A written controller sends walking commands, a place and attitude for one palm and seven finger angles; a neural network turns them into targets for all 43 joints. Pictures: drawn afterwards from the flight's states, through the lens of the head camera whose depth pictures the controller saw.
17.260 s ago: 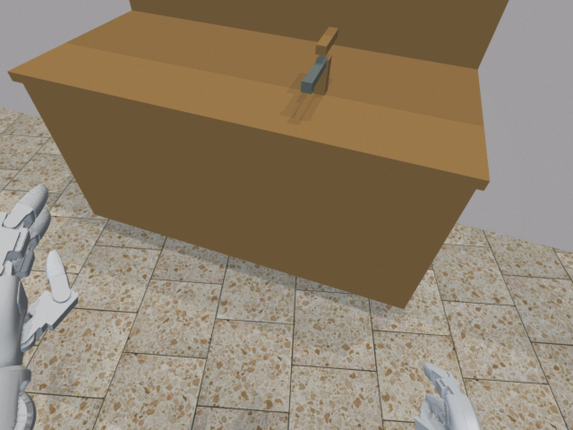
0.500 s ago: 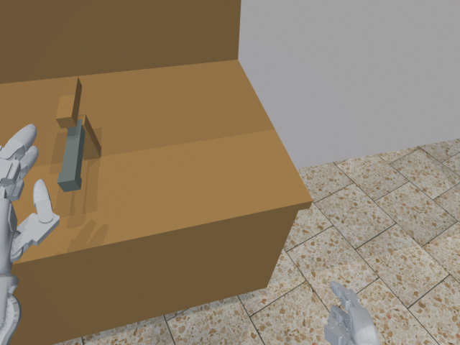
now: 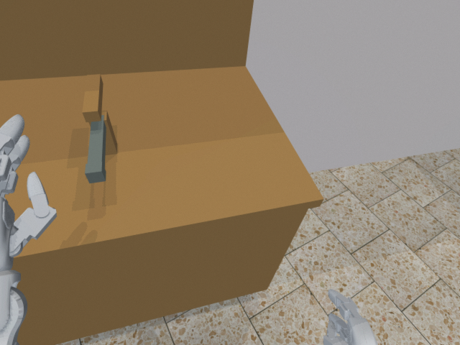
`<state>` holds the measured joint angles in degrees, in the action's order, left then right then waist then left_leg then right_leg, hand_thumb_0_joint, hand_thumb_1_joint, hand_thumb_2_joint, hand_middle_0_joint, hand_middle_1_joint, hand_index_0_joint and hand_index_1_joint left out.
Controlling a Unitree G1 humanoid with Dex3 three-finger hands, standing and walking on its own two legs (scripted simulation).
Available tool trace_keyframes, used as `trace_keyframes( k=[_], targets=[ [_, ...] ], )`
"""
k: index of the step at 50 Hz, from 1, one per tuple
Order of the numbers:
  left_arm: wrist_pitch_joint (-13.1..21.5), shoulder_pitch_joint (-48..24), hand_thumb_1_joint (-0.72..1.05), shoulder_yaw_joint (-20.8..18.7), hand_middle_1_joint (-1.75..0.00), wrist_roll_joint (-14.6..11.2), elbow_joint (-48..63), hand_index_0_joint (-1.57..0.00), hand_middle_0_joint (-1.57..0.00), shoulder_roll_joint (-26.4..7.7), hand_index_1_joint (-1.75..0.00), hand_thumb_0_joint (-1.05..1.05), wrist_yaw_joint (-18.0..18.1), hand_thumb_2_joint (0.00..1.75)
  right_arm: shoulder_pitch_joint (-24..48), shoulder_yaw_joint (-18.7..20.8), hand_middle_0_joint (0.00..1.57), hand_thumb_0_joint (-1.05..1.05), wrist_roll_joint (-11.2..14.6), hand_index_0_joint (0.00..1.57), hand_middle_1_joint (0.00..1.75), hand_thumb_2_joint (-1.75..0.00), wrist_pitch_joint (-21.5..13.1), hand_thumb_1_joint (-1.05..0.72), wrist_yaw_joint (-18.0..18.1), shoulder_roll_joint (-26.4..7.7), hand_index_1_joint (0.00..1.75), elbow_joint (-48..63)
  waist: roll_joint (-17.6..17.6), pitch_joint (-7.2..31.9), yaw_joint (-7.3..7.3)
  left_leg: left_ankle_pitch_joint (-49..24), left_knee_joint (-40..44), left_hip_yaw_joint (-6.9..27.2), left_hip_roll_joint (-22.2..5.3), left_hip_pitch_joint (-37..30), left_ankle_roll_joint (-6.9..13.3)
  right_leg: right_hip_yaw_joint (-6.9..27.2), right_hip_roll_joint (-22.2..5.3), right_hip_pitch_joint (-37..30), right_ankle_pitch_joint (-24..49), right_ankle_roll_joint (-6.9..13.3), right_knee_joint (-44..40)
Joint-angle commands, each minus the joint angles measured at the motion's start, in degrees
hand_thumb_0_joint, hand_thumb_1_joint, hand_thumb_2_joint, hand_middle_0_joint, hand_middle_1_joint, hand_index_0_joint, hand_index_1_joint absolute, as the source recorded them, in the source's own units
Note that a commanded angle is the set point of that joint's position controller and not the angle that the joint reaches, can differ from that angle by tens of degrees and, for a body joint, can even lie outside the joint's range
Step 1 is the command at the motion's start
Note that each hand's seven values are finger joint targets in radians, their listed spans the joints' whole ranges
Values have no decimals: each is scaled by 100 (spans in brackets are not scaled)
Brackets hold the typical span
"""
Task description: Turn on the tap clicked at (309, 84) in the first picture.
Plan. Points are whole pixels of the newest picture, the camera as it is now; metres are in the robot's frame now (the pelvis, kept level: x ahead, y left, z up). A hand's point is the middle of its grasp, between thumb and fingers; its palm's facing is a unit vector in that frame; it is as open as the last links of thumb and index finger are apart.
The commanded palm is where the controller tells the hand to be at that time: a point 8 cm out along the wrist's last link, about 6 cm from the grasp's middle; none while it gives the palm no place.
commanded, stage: come to a stop and stand still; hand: left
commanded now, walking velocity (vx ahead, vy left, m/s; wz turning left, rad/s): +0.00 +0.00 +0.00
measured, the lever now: (95, 172) +0.37 +0.30 +0.07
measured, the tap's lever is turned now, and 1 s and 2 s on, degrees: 0 0 0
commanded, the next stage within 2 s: look again from close up in 0.16 s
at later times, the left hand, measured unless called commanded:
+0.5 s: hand (72, 199) +0.25 +0.25 +0.16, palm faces +0.40 -0.84 -0.37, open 7.5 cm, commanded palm +0.19 +0.28 +0.18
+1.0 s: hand (78, 191) +0.26 +0.25 +0.17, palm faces +0.39 -0.81 -0.44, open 7.5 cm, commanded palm +0.19 +0.27 +0.18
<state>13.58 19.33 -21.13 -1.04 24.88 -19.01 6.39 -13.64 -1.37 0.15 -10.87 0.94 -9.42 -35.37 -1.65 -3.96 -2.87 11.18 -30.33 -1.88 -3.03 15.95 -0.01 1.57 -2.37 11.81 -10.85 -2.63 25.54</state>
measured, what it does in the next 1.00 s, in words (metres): stands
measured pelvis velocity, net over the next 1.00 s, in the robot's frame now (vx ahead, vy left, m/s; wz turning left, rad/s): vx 0.04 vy -0.01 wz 0.01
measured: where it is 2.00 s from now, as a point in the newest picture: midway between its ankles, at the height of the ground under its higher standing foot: outside the picture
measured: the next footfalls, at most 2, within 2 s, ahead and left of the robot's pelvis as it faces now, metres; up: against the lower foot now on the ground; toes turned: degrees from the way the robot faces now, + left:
none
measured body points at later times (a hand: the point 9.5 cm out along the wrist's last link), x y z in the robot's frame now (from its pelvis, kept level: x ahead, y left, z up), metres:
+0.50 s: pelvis +0.03 +0.00 +0.00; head +0.06 +0.02 +0.45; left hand +0.22 +0.29 +0.18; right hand +0.22 -0.22 -0.06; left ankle +0.06 +0.12 -0.74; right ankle +0.04 -0.17 -0.74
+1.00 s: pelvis +0.04 -0.01 +0.00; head +0.07 +0.00 +0.45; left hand +0.23 +0.29 +0.19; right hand +0.23 -0.23 -0.07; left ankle +0.06 +0.12 -0.74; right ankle +0.04 -0.17 -0.74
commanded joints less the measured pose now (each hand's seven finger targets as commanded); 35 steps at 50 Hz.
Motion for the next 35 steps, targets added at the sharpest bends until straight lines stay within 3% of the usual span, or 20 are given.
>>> trace_keyframes(
  k=[1,2,3,7,9,12,16,21,22,23,27,28,32,33,35],
  targets=[
    [282,-506,90,-332,-30,58,957,-20,-20,-928,-30,0,31,90,633,341,20,0,15,20,30,-90,-290,-90,36,-858,30,917,349,360,127,1830,1127,177,10,132,83,137,232,139,-1235,278,-836],
    [265,-483,90,-482,-30,47,1043,-20,-20,-1086,-30,0,31,90,697,330,20,0,26,20,30,-90,-275,-90,42,-844,30,902,302,393,139,1711,1139,166,8,-39,69,103,252,201,-1137,265,-884],
    [281,-529,90,-402,-30,38,1077,-20,-20,-961,-30,0,14,90,667,331,20,0,14,20,30,-90,-254,-90,46,-851,30,905,329,469,163,1596,1147,221,18,-26,74,67,251,77,-996,268,-828],
    [293,-540,90,-572,-30,14,1405,-20,-20,-1124,-30,0,0,90,787,321,20,0,43,20,30,-90,-250,-90,50,-818,30,953,603,678,133,1345,1273,260,-49,-232,75,-45,326,-138,-475,223,-651],
    [282,-505,90,-447,-30,2,1428,-20,-20,-954,-30,0,5,90,737,333,20,0,50,20,30,-90,-248,-90,47,-817,30,983,676,747,129,1197,1285,310,-72,-165,90,-89,320,-339,-190,218,-513],
    [267,-323,90,-529,-30,-2,1479,-20,-20,-1034,-30,0,35,90,778,353,20,0,72,20,30,-90,-250,-90,33,-823,30,970,763,851,123,811,1176,225,-42,-316,69,-90,294,-386,105,218,-501],
    [230,-180,90,-463,-30,-27,1408,-20,-20,-940,-30,0,42,90,695,409,20,0,80,20,30,-90,-190,-90,18,-840,30,972,530,897,125,171,939,128,8,-448,42,-47,225,-404,530,230,-503],
    [175,-30,90,-498,-30,-77,1523,-20,-20,-982,-30,0,57,90,738,442,20,0,113,20,30,-90,-88,-90,29,-852,30,1023,541,1009,128,-441,816,84,-8,-632,29,-75,183,-441,896,217,-410],
    [151,53,90,-636,-30,-79,1528,-20,-20,-1115,-30,0,83,90,816,429,20,0,124,20,30,-90,-74,-90,50,-843,30,1009,591,1017,120,-615,788,64,-20,-745,36,-79,185,-381,992,214,-425],
    [152,71,90,-523,-30,-96,1509,-20,-20,-994,-30,0,73,90,767,422,20,0,105,20,30,-90,-44,-90,50,-849,30,1007,597,1029,134,-652,797,87,-30,-657,43,-134,174,-457,990,208,-387],
    [105,127,90,-687,-30,-114,1575,-20,-20,-1176,-30,0,115,90,841,432,20,0,132,20,30,-90,8,-90,80,-841,30,1054,569,985,120,-570,778,58,-31,-681,35,-90,157,-422,969,213,-434],
    [95,182,90,-531,-30,-137,1439,-20,-20,-1000,-30,0,91,90,790,418,20,0,111,20,30,-90,32,-90,76,-844,30,1051,468,935,140,-492,781,64,-8,-587,40,-110,154,-437,941,214,-463],
    [54,204,90,-676,-30,-150,1535,-20,-20,-1171,-30,0,121,90,866,433,20,0,138,20,30,-90,67,-90,105,-838,30,1081,451,962,136,-497,742,21,-7,-727,35,-32,116,-351,995,222,-515],
    [51,215,90,-515,-30,-158,1419,-20,-20,-988,-30,0,97,90,794,426,20,0,106,20,30,-90,89,-90,102,-855,30,1049,411,938,156,-430,763,30,7,-634,37,-59,125,-380,934,219,-523],
    [41,156,90,-543,-30,-159,1467,-20,-20,-1041,-30,0,111,90,789,444,20,0,115,20,30,-90,94,-90,108,-859,30,1083,400,961,144,-463,742,26,19,-646,26,-24,110,-397,987,221,-514]
  ],
)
